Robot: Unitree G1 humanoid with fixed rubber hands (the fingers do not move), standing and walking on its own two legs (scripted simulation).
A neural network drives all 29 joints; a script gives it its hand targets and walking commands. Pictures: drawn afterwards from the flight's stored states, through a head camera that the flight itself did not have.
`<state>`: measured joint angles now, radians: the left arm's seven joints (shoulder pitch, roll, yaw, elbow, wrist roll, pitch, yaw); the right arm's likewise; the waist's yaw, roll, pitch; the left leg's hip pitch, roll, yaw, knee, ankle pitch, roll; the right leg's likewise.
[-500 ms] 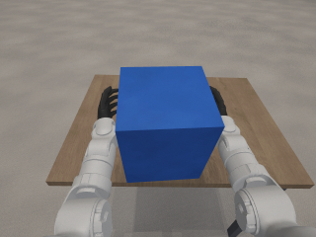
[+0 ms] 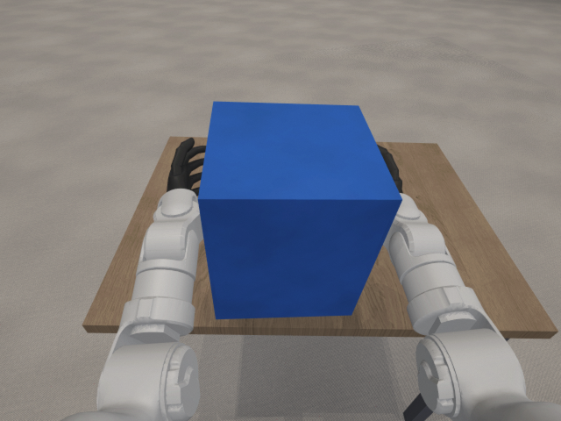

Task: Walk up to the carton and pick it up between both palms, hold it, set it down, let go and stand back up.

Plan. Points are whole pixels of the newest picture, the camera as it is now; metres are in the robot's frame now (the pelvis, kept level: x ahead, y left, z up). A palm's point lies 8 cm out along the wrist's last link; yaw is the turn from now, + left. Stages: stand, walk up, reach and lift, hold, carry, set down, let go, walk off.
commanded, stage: reach and lift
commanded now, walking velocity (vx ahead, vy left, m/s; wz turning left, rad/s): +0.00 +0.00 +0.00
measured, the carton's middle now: (286, 214) +0.37 +0.02 +0.13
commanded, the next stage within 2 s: hold in 1.44 s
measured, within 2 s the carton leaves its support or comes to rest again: neither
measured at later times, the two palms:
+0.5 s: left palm (165, 170) +0.37 +0.18 +0.21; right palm (388, 175) +0.38 -0.12 +0.20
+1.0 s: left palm (169, 165) +0.37 +0.17 +0.22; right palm (395, 172) +0.38 -0.13 +0.21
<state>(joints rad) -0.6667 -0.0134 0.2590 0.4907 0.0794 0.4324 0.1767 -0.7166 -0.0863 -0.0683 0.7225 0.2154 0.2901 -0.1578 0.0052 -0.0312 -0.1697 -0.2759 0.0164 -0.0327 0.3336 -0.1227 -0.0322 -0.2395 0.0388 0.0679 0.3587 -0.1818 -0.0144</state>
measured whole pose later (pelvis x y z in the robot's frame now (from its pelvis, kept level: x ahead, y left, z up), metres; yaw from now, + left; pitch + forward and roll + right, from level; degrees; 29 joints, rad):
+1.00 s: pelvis +0.00 +0.00 +0.00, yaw +0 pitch +0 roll +0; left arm -0.75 0.01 0.29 0.35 0.13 0.68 0.12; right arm -0.77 -0.09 -0.07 0.57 0.29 0.49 -0.24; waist -0.01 -0.03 -0.15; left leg -0.21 0.02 -0.03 0.35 -0.13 -0.03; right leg -0.16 0.04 0.07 0.34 -0.18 -0.01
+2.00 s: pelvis +0.00 +0.00 +0.00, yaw +0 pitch +0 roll +0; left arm -0.77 0.01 0.29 0.20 0.13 0.87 0.13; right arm -0.82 -0.12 -0.08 0.46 0.35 0.66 -0.27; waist -0.03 -0.03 -0.18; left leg -0.21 0.02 -0.03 0.35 -0.13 -0.03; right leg -0.16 0.04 0.07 0.34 -0.18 -0.01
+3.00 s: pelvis +0.00 +0.00 +0.00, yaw +0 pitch -1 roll +0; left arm -0.78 0.01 0.30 0.20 0.13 0.90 0.12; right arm -0.83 -0.12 -0.08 0.45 0.35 0.70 -0.28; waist -0.03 -0.03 -0.19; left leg -0.20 0.02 -0.03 0.35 -0.14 -0.03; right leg -0.15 0.04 0.07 0.34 -0.18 -0.01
